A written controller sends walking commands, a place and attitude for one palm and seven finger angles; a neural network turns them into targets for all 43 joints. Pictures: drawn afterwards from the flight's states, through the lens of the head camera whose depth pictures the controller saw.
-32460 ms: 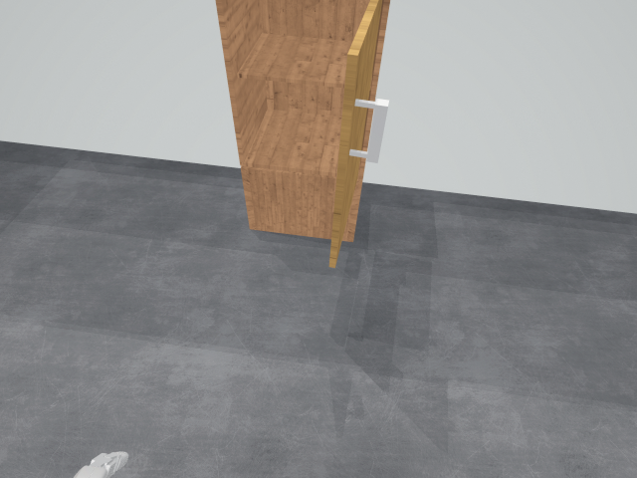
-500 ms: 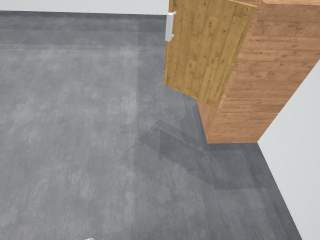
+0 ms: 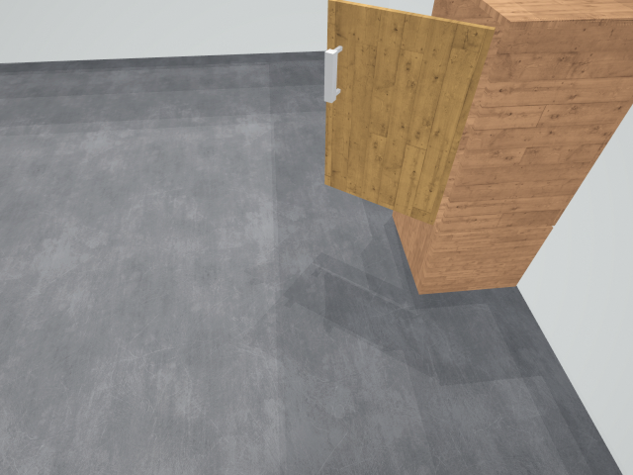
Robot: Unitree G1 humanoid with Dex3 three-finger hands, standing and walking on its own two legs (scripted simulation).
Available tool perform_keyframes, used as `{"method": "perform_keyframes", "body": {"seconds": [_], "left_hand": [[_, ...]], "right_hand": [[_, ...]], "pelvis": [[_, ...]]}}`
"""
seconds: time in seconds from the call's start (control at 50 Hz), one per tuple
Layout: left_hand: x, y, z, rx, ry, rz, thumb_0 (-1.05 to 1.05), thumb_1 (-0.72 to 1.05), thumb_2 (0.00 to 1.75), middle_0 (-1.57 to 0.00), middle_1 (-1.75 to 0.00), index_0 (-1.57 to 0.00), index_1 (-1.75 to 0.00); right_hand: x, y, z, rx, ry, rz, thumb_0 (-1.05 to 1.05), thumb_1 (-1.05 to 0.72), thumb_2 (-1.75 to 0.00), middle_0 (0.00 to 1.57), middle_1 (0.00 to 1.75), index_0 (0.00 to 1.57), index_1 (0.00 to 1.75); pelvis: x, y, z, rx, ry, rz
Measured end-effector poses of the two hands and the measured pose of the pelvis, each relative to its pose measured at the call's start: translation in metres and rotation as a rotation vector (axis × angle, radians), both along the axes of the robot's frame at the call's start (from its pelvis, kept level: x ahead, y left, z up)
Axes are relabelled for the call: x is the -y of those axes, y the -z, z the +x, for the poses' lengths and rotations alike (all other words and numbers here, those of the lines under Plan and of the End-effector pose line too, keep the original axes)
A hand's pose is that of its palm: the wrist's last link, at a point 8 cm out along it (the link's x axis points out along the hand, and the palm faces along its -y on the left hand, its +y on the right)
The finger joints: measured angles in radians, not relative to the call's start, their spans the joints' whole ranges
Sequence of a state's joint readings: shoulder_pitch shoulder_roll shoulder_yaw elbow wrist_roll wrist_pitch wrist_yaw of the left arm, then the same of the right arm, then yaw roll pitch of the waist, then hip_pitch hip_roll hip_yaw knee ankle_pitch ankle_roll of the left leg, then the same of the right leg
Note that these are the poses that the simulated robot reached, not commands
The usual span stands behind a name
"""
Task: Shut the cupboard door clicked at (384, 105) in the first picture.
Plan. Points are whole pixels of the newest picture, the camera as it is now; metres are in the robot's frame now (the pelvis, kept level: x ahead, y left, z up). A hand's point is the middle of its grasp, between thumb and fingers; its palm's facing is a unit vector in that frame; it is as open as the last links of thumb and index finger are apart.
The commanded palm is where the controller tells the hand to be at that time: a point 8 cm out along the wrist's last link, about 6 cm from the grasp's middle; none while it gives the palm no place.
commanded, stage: let the arm hang, fingers relaxed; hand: left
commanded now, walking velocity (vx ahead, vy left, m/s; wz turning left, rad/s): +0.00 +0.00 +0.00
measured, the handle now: (334, 74) +1.09 +0.01 +0.02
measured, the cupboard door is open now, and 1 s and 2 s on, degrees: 53 53 53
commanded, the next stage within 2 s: look to check the result in 0.28 s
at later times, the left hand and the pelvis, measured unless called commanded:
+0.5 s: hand out of the picture +0.00 +0.19 -0.18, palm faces +0.03 -0.98 -0.18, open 7.3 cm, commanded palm none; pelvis +0.02 +0.02 +0.00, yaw -1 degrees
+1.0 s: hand out of the picture +0.06 +0.20 -0.17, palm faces +0.00 -0.98 -0.22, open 7.3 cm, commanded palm none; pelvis +0.03 +0.01 +0.00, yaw -1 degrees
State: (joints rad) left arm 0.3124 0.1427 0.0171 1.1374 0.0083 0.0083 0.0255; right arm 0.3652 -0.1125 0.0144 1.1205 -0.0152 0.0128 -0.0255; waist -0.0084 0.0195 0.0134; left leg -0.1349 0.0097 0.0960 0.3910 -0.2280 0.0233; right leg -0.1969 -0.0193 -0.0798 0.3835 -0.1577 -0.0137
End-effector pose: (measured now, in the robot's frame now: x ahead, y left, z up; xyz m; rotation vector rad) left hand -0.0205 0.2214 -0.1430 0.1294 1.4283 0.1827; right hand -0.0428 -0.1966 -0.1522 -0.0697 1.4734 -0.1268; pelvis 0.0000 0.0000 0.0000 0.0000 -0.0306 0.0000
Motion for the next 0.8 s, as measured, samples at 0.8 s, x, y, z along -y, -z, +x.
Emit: {"method": "perform_keyframes", "body": {"seconds": [0.8], "left_hand": [[-0.026, 0.001, 0.052, 0.038, 0.046, 0.015, 0.0, 0.91, 0.9, -0.2, -0.3, -0.2, -0.3]], "right_hand": [[0.01, -0.005, 0.052, 0.064, 0.0, -0.076, 0.0, -0.91, -0.9, 0.2, 0.3, 0.2, 0.3]], "pelvis": [[-0.018, 0.0, 0.026, 0.0, 0.017, -0.001]]}}
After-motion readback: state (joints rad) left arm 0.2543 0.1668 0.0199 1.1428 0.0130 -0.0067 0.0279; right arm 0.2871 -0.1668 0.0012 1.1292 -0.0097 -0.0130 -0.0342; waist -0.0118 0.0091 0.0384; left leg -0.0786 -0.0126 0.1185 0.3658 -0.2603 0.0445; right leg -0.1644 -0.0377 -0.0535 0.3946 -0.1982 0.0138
